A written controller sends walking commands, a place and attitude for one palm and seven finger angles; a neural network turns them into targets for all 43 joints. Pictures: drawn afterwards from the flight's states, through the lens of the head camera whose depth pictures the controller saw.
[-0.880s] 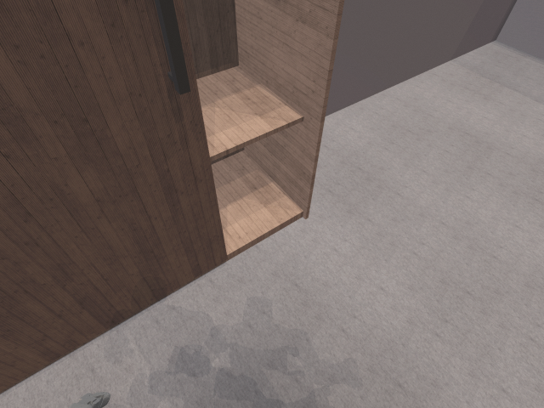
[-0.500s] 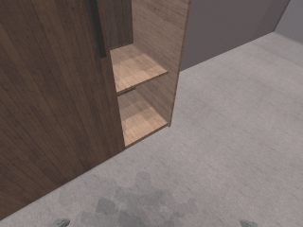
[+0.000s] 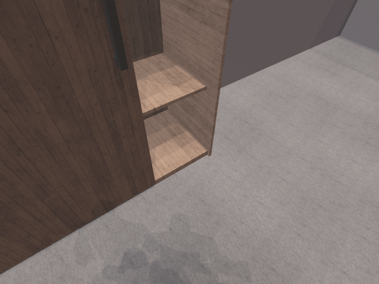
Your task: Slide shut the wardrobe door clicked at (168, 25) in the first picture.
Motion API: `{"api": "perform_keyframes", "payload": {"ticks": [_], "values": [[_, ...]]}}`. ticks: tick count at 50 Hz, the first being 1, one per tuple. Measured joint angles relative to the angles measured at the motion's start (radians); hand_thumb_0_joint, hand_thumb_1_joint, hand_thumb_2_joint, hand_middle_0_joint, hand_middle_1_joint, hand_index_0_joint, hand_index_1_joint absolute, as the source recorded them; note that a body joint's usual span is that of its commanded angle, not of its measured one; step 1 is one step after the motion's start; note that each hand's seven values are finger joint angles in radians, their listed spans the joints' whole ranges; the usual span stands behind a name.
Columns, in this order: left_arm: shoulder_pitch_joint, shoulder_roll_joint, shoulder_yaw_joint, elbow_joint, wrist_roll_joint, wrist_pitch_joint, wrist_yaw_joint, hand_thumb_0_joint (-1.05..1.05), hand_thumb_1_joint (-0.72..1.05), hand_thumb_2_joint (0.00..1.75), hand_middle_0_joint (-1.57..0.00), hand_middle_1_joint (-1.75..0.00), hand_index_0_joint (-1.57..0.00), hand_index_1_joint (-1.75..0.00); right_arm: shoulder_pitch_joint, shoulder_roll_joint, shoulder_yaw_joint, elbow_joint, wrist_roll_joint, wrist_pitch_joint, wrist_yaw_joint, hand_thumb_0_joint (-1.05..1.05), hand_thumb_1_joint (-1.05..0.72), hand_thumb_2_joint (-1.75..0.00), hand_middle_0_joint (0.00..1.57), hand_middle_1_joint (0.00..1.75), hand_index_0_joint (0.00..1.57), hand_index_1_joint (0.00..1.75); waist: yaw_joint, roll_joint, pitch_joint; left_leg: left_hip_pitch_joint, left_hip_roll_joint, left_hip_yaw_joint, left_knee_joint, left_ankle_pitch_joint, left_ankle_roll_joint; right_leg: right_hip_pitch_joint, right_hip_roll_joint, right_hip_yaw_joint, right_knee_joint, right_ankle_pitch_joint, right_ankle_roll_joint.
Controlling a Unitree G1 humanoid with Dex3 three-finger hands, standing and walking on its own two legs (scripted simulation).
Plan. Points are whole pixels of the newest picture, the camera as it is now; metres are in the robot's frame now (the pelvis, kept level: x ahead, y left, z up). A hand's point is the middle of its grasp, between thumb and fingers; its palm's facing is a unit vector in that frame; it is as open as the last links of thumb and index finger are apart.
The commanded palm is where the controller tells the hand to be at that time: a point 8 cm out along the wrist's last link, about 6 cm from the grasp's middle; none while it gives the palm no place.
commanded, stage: look at it before walking up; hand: left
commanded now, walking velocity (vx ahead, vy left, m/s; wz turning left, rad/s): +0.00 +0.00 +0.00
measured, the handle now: (108, 13) +0.71 +0.27 +0.24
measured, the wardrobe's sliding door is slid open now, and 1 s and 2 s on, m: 0.42 0.42 0.42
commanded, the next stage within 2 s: walk to a spot facing it in 0.56 s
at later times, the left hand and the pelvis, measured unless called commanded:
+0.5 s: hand out of the picture +0.06 +0.24 -0.16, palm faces -0.04 -0.95 -0.32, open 7.4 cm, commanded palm none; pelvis -0.01 +0.00 +0.00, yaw +0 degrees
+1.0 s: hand out of the picture +0.04 +0.19 -0.18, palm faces -0.13 -0.95 -0.28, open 7.4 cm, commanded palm none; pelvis -0.03 -0.01 -0.02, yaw -9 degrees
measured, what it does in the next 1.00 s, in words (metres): stands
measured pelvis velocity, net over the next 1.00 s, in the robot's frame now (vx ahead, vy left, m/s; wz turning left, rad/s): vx -0.03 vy -0.01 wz -0.16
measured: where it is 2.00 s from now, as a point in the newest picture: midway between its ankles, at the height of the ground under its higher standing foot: outside the picture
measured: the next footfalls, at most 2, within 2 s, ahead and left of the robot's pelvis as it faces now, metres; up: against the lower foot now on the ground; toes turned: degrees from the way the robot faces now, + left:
left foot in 1.48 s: +0.02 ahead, +0.12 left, +0.00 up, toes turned -24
right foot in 1.86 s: -0.10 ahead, -0.13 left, +0.00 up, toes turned -44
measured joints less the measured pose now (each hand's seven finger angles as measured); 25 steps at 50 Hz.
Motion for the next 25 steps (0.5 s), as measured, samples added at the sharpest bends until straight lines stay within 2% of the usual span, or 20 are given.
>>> {"api": "perform_keyframes", "payload": {"ticks": [25], "values": [[-0.001,0.005,0.000,0.005,0.002,-0.006,-0.003,0.01,0.91,0.89,-0.20,-0.30,-0.21,-0.30,-0.009,-0.003,0.000,0.003,0.000,-0.005,0.003,0.00,-0.90,-0.90,0.20,0.30,0.21,0.30,0.000,-0.004,-0.006,-0.005,0.007,0.001,-0.016,0.023,-0.004,-0.002,0.007,0.001,-0.025,0.029,-0.004]]}}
